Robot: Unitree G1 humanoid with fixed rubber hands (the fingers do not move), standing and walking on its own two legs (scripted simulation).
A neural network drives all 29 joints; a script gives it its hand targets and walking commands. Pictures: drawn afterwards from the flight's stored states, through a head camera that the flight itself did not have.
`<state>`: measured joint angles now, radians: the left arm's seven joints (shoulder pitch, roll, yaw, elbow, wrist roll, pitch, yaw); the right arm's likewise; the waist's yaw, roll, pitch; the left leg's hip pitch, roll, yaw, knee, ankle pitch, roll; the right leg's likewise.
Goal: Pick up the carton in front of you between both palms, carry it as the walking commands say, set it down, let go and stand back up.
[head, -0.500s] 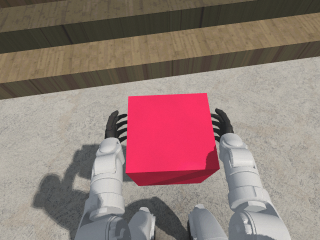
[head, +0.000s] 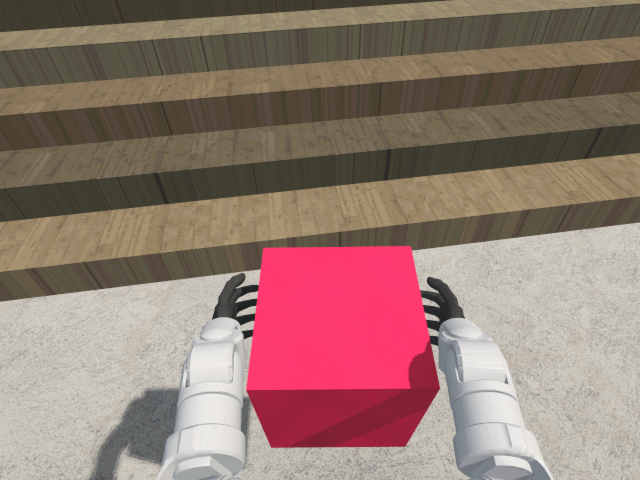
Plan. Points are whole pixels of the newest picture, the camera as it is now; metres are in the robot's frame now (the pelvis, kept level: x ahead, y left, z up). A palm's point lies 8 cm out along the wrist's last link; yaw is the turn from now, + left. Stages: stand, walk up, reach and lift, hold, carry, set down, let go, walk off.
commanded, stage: reach and lift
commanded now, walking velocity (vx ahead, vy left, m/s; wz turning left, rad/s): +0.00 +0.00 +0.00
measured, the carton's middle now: (337, 351) +0.30 +0.00 -0.05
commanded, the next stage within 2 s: hold in 0.92 s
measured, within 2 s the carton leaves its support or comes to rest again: neither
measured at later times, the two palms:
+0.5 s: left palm (228, 322) +0.30 +0.14 +0.04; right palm (452, 320) +0.30 -0.16 +0.03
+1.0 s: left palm (223, 320) +0.30 +0.15 +0.05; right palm (452, 321) +0.29 -0.15 +0.04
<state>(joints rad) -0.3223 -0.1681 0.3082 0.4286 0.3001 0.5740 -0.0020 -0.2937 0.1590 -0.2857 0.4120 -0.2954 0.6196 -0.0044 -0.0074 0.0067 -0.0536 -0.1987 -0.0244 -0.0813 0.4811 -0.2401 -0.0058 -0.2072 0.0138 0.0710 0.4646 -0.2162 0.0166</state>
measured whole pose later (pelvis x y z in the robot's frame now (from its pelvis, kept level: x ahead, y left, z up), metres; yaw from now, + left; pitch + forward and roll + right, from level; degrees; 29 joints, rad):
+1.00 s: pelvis +0.01 +0.00 +0.01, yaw +0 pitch -6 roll +0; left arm -0.28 -0.16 0.24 0.28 0.28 0.68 -0.01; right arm -0.25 0.15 -0.21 0.26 -0.28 0.73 0.00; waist 0.00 0.00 0.02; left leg -0.06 -0.02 -0.08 0.37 -0.20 0.00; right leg -0.07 0.01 0.08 0.36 -0.18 0.02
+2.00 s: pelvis +0.22 +0.00 +0.01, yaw +3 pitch +5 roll +0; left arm 0.03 -0.13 0.07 -0.44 0.00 1.17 0.18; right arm 0.04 0.13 -0.07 -0.41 0.01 1.18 -0.18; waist 0.04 -0.04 -0.17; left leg -0.55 0.07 0.14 0.81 -0.34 0.01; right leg -0.17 -0.06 -0.22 0.35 -0.28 -0.02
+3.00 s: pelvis +0.85 +0.04 +0.00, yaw +1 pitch +6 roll +1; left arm -0.58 -0.12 0.29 -0.18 -0.02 1.04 0.20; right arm -0.60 0.10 -0.28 -0.17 0.00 1.08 -0.25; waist 0.03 0.02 0.01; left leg -0.70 0.05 0.07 0.86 -0.18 0.04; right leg -0.22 -0.01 -0.17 0.43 -0.32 -0.06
